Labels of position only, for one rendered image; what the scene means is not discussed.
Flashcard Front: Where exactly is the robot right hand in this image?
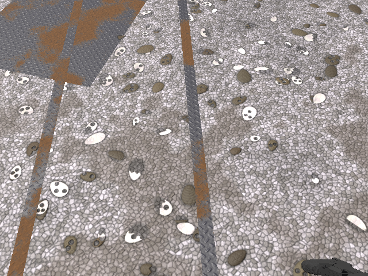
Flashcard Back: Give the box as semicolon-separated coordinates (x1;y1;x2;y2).
301;258;368;276

